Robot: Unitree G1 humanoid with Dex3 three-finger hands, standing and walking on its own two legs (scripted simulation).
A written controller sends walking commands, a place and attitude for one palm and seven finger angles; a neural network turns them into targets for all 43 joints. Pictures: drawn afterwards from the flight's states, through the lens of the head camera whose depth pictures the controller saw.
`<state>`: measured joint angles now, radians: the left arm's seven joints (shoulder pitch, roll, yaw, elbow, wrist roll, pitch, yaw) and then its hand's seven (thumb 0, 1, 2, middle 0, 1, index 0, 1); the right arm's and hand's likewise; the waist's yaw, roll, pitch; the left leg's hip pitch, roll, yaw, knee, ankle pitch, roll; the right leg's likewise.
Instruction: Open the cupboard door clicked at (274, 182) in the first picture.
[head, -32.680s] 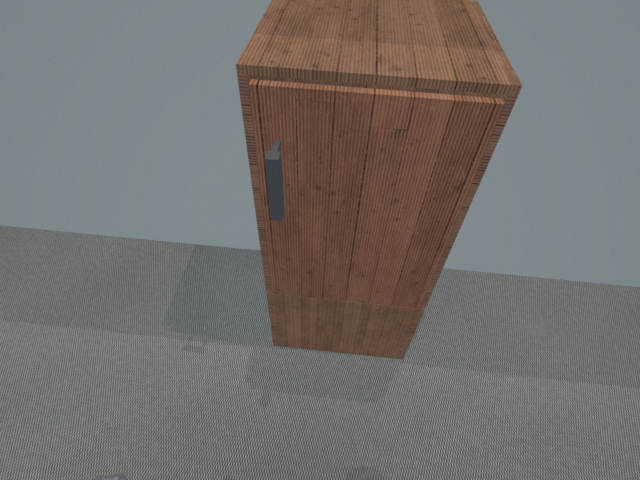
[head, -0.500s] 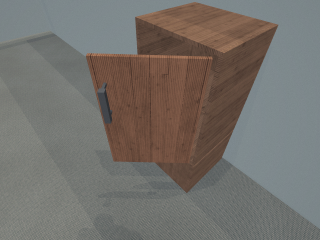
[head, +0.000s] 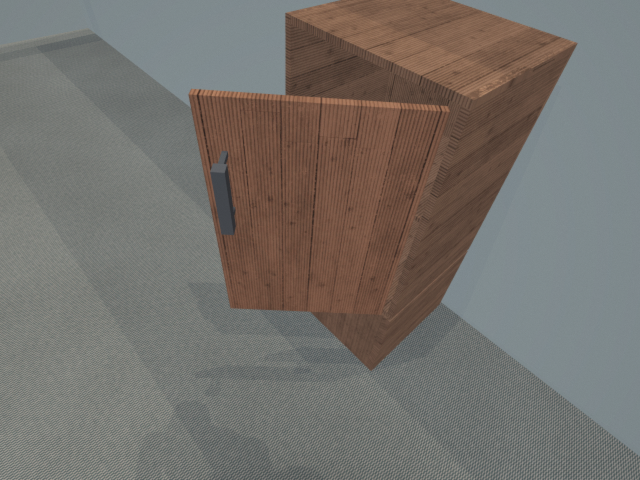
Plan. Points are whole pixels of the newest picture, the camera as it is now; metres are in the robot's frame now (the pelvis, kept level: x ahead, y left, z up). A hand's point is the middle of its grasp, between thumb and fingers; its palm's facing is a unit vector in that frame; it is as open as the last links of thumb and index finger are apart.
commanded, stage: come to a stop and stand still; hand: left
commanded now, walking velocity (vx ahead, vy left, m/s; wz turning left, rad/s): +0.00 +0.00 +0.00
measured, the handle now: (226, 193) +0.56 +0.20 +0.01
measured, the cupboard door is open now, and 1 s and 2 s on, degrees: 46 46 46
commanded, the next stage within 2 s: look again from close up in 1.04 s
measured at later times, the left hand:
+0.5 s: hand out of the picture +0.01 +0.17 -0.17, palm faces +0.01 -0.98 -0.18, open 7.4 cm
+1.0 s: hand out of the picture +0.08 +0.16 -0.17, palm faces -0.02 -0.98 -0.18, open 7.4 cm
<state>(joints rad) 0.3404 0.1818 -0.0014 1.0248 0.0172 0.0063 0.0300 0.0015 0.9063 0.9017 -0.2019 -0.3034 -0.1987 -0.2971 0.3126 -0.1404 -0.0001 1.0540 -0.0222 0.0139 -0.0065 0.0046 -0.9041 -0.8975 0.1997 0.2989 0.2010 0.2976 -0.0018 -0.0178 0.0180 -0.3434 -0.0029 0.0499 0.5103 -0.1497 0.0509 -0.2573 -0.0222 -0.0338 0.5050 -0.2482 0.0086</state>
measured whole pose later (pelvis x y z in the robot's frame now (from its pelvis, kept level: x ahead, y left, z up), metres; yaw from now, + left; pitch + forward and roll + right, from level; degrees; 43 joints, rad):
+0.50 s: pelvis +0.03 +0.00 +0.01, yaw -1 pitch +0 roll +0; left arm 0.34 0.17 -0.01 1.08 0.02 -0.01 0.03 0.00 0.91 0.90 -0.20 -0.30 -0.20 -0.30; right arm 0.23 -0.17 0.00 1.08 -0.01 -0.01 -0.01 0.00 -0.92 -0.90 0.20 0.30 0.20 0.30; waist 0.02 -0.03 0.02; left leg -0.29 -0.02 0.07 0.45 -0.16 0.06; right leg -0.22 -0.03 0.00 0.46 -0.24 0.03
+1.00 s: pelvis +0.06 -0.01 +0.01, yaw -2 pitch -1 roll +0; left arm 0.26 0.18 -0.02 1.08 0.01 -0.02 0.04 0.00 0.91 0.90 -0.20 -0.30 -0.20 -0.30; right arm 0.23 -0.16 0.01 1.13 -0.01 -0.02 -0.02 0.00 -0.92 -0.90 0.20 0.30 0.20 0.30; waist 0.00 -0.03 0.03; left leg -0.22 -0.01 0.08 0.44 -0.21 0.04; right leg -0.15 -0.02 0.02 0.44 -0.27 0.02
